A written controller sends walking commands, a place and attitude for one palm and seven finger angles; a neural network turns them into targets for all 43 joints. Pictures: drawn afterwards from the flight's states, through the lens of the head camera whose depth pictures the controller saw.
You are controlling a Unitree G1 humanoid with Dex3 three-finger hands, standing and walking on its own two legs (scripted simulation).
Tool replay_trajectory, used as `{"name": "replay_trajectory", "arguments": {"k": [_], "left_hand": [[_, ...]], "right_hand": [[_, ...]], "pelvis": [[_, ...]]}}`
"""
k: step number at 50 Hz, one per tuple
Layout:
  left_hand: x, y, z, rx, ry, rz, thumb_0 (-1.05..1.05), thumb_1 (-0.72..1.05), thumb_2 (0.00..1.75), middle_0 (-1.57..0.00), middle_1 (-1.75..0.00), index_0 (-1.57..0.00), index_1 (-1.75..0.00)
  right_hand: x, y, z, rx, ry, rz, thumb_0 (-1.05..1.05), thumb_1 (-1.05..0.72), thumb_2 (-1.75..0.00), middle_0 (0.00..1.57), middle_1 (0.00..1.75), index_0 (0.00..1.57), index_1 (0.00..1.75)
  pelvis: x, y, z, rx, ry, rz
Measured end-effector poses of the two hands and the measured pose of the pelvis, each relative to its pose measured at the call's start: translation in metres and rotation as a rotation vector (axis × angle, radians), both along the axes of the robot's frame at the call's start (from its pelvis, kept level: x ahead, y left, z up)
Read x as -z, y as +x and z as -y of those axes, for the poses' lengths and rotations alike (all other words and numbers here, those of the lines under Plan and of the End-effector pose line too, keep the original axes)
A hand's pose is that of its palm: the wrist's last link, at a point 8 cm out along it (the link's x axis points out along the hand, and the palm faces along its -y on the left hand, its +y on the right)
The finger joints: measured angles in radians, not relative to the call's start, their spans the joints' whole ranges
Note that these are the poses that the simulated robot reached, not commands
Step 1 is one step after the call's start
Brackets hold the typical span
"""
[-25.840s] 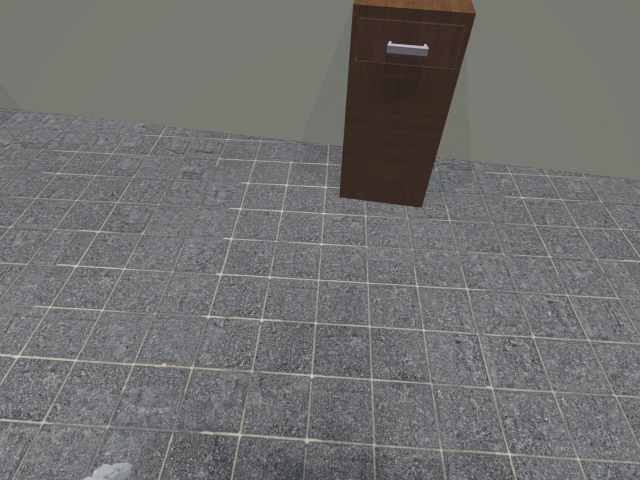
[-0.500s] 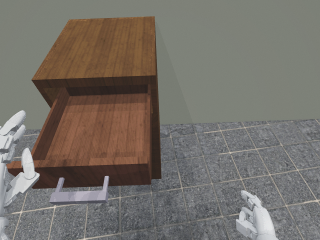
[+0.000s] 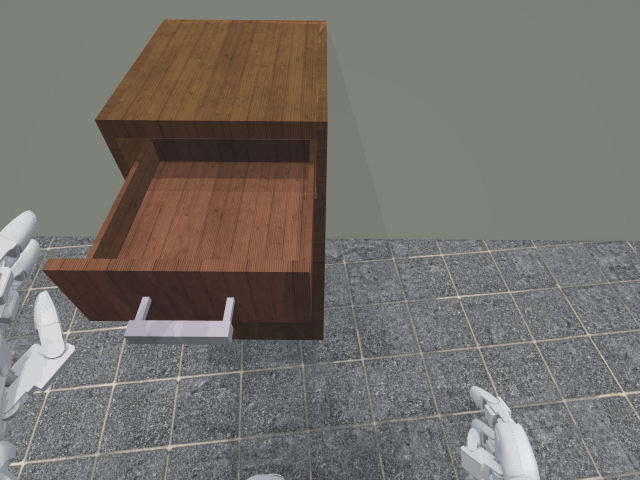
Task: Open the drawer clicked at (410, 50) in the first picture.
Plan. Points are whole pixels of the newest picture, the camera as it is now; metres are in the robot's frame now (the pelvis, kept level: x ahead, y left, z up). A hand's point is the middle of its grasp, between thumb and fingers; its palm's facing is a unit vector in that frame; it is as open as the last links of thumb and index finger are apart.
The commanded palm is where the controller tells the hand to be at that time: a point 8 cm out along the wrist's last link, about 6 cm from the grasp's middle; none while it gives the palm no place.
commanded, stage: step back with the hand held close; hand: left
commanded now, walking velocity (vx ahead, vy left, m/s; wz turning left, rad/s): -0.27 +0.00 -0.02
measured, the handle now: (184, 318) +0.32 +0.23 -0.02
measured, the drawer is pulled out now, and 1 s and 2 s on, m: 0.29 0.29 0.29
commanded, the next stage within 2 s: stop stepping back and stand still in 0.34 s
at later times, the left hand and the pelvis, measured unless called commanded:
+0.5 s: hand out of the picture +0.08 +0.17 +0.17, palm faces +0.24 -0.83 -0.51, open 7.4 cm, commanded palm +0.01 +0.24 +0.19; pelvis -0.13 -0.04 +0.01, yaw -3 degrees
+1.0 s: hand out of the picture -0.02 +0.19 +0.17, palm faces +0.40 -0.81 -0.43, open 7.4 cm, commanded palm -0.08 +0.23 +0.19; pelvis -0.21 -0.05 +0.01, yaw +0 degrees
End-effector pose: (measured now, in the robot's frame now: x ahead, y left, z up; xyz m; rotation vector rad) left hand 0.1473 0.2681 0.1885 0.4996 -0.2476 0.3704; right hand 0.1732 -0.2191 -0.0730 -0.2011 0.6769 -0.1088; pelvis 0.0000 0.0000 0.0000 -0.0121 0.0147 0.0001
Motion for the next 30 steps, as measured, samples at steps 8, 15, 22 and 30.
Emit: {"name": "replay_trajectory", "arguments": {"k": [8,15,22,30], "left_hand": [[0.003,-0.023,-0.014,0.023,0.04,-0.021,0.01,0.89,0.89,-0.21,-0.3,-0.22,-0.3],[-0.009,-0.051,0.008,0.058,0.057,-0.025,0.01,0.89,0.89,-0.2,-0.3,-0.21,-0.3],[-0.009,-0.082,0.051,0.143,0.074,-0.046,0.01,0.89,0.89,-0.21,-0.3,-0.21,-0.3],[0.002,-0.138,0.045,0.079,0.068,-0.157,0.01,0.88,0.89,-0.21,-0.3,-0.22,-0.3]], "right_hand": [[-0.003,-0.043,0.008,0.042,-0.043,-0.046,0.01,-0.9,-0.9,0.21,0.3,0.21,0.3],[-0.007,-0.077,0.011,0.037,0.014,0.002,0.01,-0.9,-0.9,0.21,0.3,0.21,0.3],[0.007,-0.118,0.039,0.049,0.058,-0.019,0.01,-0.9,-0.9,0.21,0.3,0.21,0.3],[-0.01,-0.181,0.072,0.142,-0.014,-0.053,0.01,-0.9,-0.9,0.2,0.3,0.21,0.3]], "pelvis": [[-0.002,-0.033,-0.004,-0.007,0.028,0.003],[-0.005,-0.067,0.011,0.044,0.008,-0.004],[-0.003,-0.117,0.033,0.049,0.003,-0.002],[-0.013,-0.152,0.041,0.041,0.06,-0.034]]}}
